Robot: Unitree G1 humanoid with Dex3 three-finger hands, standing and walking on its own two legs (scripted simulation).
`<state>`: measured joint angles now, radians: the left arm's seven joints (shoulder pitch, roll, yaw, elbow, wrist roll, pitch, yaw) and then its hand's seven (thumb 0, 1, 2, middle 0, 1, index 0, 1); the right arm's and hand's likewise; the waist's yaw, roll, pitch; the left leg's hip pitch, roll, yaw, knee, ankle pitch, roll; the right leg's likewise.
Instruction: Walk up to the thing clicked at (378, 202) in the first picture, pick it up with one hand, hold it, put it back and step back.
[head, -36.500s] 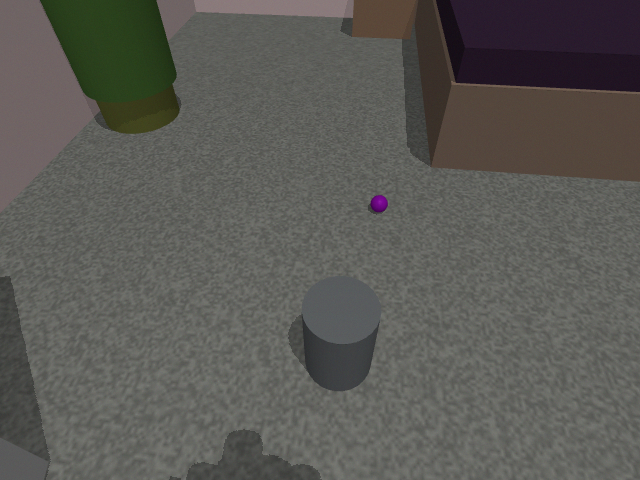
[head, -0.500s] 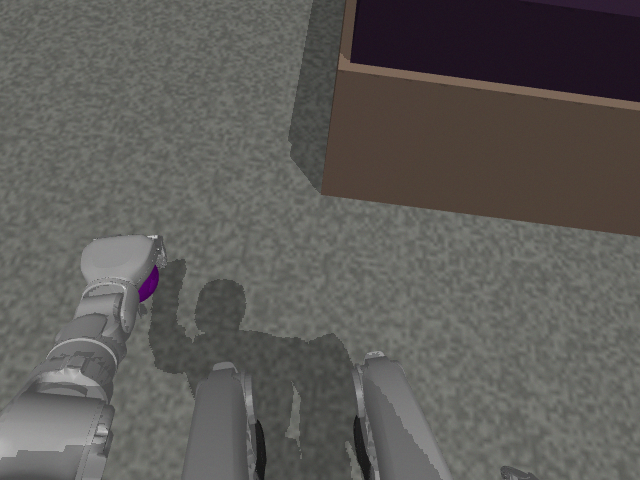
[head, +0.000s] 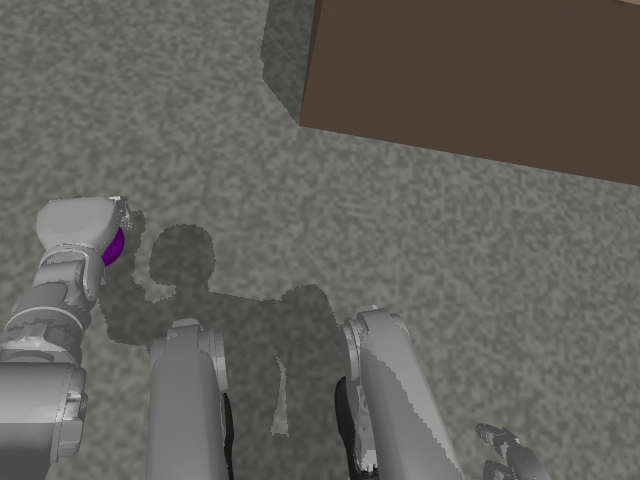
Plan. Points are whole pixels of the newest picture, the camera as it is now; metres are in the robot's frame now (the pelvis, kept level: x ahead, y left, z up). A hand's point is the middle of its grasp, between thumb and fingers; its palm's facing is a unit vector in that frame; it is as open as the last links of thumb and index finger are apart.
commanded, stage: crouch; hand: left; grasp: from above
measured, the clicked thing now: (92, 240) +0.44 +0.28 -0.18
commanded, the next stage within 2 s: lower in 0.62 s
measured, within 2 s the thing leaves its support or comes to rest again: neither
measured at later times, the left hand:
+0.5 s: hand (113, 251) +0.43 +0.27 -0.22, palm faces -0.45 -0.05 -0.89, open 9.0 cm
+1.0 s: hand (123, 259) +0.43 +0.27 -0.27, palm faces -0.48 -0.06 -0.88, open 9.0 cm
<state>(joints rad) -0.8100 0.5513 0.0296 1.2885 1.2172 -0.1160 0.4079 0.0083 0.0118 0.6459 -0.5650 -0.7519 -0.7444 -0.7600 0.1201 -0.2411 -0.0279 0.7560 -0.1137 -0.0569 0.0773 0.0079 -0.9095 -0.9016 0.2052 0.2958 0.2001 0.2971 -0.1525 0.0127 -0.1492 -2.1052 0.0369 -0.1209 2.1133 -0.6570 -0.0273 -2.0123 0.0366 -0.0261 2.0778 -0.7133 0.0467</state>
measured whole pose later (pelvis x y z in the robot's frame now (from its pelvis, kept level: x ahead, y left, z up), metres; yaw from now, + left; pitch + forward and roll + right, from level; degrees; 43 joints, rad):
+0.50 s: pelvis -0.01 +0.00 -0.07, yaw -2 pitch +34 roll -6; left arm -0.91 0.63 0.05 1.44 1.24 -0.16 0.41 0.01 0.03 0.63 -0.55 -0.76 -0.73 -0.77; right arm 0.14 -0.24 0.02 0.79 -0.13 -0.05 0.10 0.01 -0.91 -0.90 0.21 0.30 0.20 0.30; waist -0.19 0.00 -0.09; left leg -2.27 0.03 -0.15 2.31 -0.64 -0.03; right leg -2.17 0.06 -0.03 2.27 -0.70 0.05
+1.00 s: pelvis -0.01 +0.00 -0.09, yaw -3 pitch +32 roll -7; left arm -0.92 0.70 0.08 1.50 1.25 -0.20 0.45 0.01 0.02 0.65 -0.56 -0.75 -0.74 -0.77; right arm 0.12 -0.26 0.08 0.78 -0.16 -0.07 0.12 0.01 -0.91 -0.90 0.21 0.30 0.20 0.30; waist -0.22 -0.03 -0.03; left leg -2.33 0.03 -0.19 2.41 -0.66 -0.05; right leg -2.23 0.07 -0.06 2.35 -0.71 0.05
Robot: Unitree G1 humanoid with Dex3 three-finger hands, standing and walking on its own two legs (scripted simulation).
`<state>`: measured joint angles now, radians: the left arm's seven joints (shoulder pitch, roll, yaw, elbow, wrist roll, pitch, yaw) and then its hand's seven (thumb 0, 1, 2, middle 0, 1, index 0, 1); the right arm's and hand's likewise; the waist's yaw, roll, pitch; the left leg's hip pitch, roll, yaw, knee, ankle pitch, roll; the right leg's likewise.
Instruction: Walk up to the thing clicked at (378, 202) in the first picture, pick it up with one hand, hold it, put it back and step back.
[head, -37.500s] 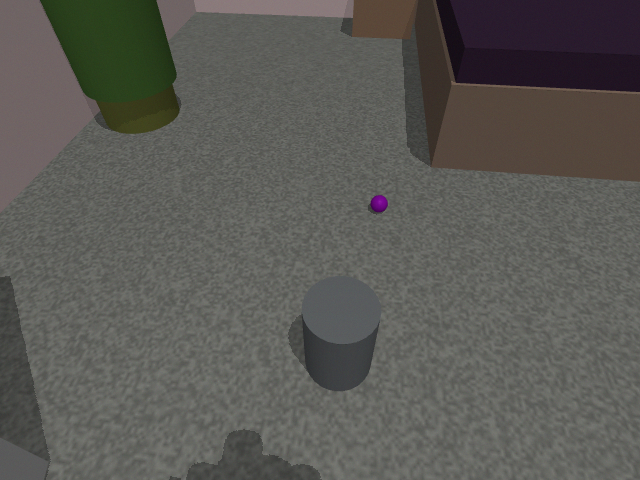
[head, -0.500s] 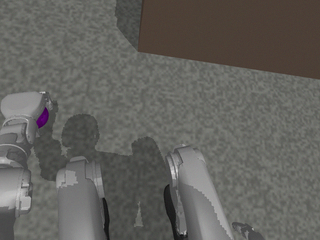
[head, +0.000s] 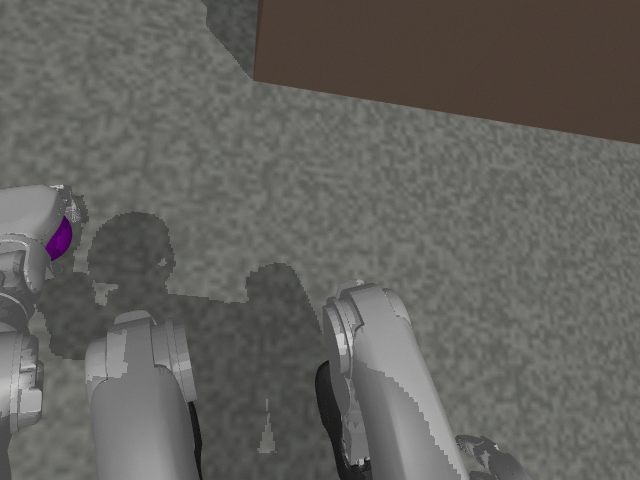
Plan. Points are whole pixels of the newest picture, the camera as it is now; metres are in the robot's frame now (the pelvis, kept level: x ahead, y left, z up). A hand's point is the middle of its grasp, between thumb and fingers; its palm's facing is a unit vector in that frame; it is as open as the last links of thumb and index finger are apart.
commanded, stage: lower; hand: left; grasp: from above
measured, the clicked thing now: (36, 233) +0.44 +0.31 -0.19
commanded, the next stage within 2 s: rest in 0.08 s
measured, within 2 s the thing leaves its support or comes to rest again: rests again in 1.54 s
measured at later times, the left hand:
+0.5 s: hand (62, 244) +0.44 +0.29 -0.23, palm faces -0.46 -0.11 -0.88, open 9.0 cm
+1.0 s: hand (68, 247) +0.44 +0.29 -0.26, palm faces -0.44 -0.13 -0.89, open 9.0 cm
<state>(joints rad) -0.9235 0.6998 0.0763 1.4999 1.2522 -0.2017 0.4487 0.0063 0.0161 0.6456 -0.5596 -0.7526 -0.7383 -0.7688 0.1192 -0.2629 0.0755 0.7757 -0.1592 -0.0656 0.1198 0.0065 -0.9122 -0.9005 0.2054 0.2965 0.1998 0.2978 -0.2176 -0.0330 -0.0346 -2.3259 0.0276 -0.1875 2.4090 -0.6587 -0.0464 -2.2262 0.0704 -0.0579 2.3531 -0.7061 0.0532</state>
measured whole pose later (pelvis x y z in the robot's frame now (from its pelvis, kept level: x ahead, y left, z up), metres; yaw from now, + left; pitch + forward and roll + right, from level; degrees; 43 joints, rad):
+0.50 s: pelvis +0.01 +0.00 -0.02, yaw -2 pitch +31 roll -9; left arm -0.93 0.77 0.14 1.58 1.26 -0.21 0.55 0.01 0.01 0.66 -0.56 -0.75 -0.74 -0.77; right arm 0.09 -0.26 0.13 0.77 -0.22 -0.11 0.17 0.01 -0.90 -0.90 0.21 0.30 0.20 0.30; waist -0.26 -0.06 0.04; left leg -2.37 0.03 -0.23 2.51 -0.69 -0.06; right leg -2.26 0.09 -0.09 2.42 -0.72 0.06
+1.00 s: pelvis +0.01 +0.01 -0.03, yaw -5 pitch +28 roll -11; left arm -0.93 0.83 0.16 1.66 1.28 -0.21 0.63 0.00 0.01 0.62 -0.58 -0.74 -0.76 -0.74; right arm 0.07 -0.28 0.18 0.76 -0.26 -0.17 0.22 0.01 -0.91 -0.90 0.21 0.30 0.20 0.30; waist -0.30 -0.10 0.08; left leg -2.36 0.03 -0.27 2.55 -0.71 -0.05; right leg -2.24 0.10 -0.11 2.43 -0.72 0.07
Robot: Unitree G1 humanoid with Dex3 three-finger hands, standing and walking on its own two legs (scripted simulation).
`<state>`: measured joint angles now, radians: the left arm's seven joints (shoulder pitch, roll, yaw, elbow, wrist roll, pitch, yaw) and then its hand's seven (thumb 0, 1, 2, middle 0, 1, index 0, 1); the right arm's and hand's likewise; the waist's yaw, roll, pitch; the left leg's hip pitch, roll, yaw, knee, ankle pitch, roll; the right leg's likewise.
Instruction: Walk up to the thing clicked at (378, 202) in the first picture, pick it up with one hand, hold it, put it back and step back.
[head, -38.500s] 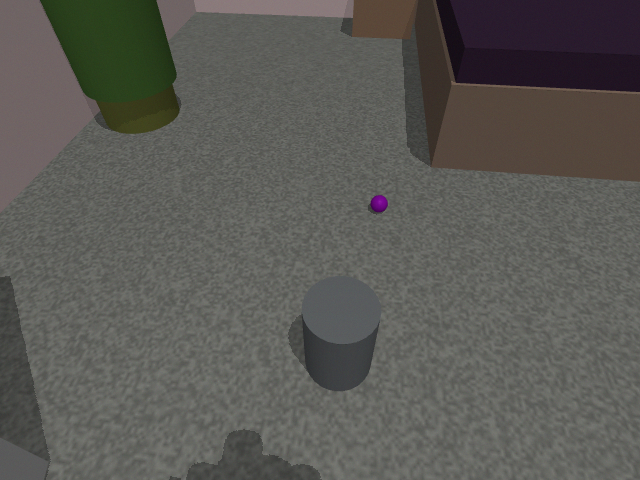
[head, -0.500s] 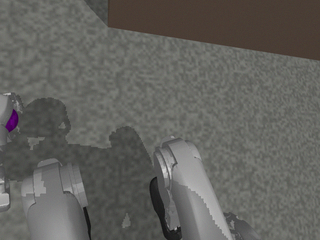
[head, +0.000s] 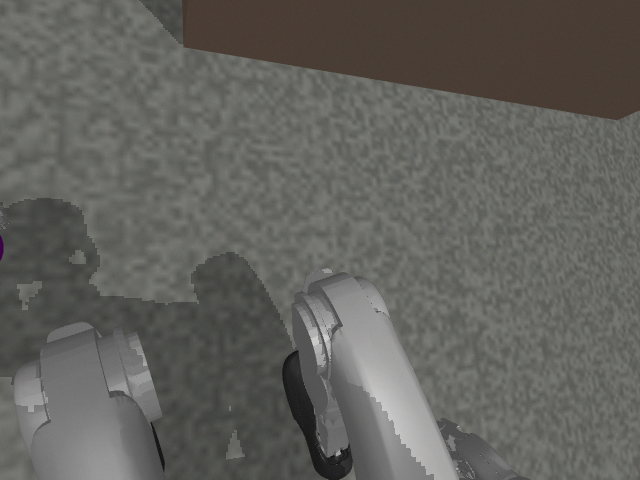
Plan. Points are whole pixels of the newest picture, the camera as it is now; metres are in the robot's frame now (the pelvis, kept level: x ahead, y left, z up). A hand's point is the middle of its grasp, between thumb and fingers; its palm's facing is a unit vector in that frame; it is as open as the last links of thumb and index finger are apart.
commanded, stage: rest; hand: left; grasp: from above
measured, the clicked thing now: out of the picture +0.42 +0.33 -0.24
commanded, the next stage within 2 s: open in 0.64 s
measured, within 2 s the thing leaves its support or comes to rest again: rests again in 0.54 s
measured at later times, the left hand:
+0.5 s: hand out of the picture +0.41 +0.31 -0.24, palm faces -0.42 -0.16 -0.89, open 9.0 cm
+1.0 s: hand out of the picture +0.41 +0.32 -0.25, palm faces -0.43 -0.17 -0.89, open 10.2 cm
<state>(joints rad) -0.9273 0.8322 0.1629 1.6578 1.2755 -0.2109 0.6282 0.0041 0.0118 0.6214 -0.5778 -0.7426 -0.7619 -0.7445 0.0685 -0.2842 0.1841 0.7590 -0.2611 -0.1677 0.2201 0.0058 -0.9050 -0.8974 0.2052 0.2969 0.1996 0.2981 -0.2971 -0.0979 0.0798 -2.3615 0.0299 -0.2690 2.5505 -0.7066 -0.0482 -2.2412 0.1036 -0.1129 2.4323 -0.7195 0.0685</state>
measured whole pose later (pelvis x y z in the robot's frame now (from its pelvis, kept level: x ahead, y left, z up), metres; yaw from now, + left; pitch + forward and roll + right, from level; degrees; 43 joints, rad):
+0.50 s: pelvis +0.00 +0.00 +0.00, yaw -2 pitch +27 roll -13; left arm -0.95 0.88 0.15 1.72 1.27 -0.21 0.69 -0.01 0.02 0.57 -0.60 -0.71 -0.78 -0.72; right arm 0.05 -0.30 0.24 0.75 -0.29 -0.22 0.26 0.01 -0.91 -0.90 0.21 0.30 0.20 0.30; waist -0.32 -0.12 0.12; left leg -2.35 0.03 -0.30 2.57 -0.71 -0.04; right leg -2.22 0.11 -0.13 2.42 -0.71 0.07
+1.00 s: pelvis +0.00 +0.01 +0.00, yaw -2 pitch +26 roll -14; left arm -0.95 0.93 0.13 1.74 1.26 -0.23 0.68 -0.01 -0.01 0.63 -0.48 -0.74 -0.57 -0.73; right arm 0.05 -0.32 0.27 0.73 -0.30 -0.24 0.27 0.01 -0.90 -0.90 0.21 0.30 0.20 0.30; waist -0.33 -0.14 0.15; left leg -2.34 0.03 -0.31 2.58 -0.71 -0.04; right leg -2.20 0.12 -0.15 2.42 -0.71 0.08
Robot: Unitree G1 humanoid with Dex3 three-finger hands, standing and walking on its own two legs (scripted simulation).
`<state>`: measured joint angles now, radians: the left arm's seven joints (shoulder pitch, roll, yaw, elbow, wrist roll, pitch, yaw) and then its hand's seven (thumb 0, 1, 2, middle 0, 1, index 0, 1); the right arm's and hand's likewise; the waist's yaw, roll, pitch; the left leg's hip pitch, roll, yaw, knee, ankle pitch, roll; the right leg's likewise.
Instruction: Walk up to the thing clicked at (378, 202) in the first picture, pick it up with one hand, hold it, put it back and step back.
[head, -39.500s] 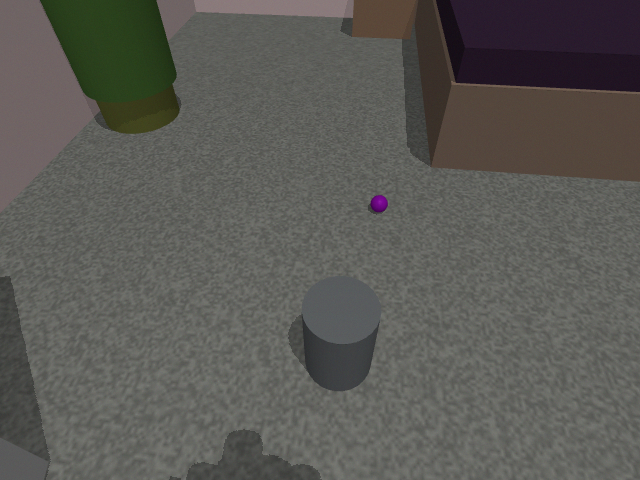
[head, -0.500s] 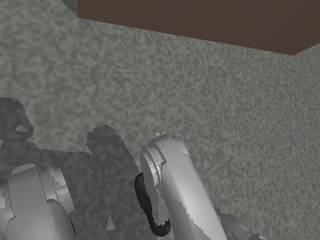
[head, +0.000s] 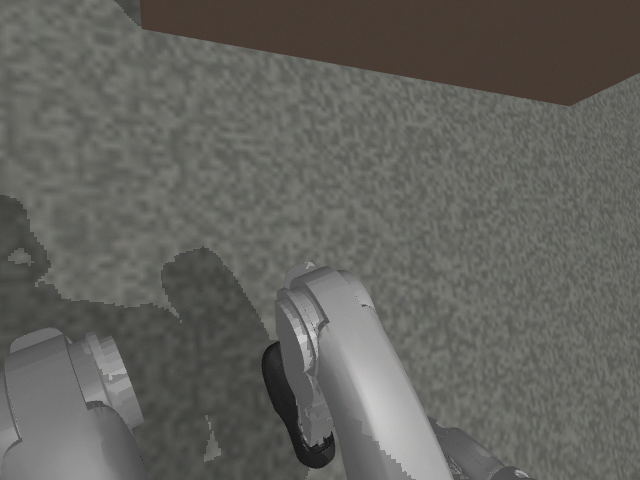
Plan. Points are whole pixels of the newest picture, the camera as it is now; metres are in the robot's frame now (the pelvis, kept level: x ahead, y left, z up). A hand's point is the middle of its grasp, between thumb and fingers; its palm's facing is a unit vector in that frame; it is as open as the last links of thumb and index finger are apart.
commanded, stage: open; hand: left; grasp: from above
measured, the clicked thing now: out of the picture +0.42 +0.35 -0.26
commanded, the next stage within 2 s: withdraw in 0.58 s
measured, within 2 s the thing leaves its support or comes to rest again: neither
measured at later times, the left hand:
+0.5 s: hand out of the picture +0.40 +0.33 -0.25, palm faces -0.42 -0.18 -0.89, open 13.8 cm
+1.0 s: hand out of the picture +0.42 +0.35 -0.18, palm faces -0.27 -0.12 -0.96, open 14.0 cm
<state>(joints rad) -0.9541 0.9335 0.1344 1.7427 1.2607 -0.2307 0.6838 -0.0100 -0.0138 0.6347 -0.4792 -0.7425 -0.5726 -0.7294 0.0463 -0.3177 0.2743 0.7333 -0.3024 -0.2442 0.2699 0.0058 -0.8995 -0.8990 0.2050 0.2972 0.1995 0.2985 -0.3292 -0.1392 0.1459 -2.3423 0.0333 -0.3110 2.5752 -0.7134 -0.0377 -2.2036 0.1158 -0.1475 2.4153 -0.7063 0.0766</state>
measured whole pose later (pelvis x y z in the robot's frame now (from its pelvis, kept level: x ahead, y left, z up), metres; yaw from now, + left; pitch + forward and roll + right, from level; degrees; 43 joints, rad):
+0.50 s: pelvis +0.00 +0.00 +0.00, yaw +0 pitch +25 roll -14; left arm -0.96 0.94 0.12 1.74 1.25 -0.22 0.67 0.00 -0.46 0.94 -0.11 -0.99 -0.12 -0.98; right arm 0.05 -0.33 0.27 0.73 -0.29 -0.26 0.27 0.01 -0.89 -0.90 0.21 0.30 0.20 0.30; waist -0.33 -0.14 0.15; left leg -2.34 0.03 -0.31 2.58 -0.71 -0.03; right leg -2.20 0.12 -0.15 2.41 -0.70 0.08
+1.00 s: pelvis +0.00 +0.00 +0.01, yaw +1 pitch +29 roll -13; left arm -0.82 0.78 0.12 1.36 1.20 -0.14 0.58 0.00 -0.48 0.97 -0.08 -1.00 -0.09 -0.99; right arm 0.11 -0.30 0.16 0.75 -0.22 -0.21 0.30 0.01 -0.90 -0.90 0.21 0.30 0.20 0.30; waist -0.25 -0.06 0.01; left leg -2.36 0.03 -0.28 2.53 -0.71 -0.04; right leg -2.22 0.09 -0.13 2.39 -0.72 0.06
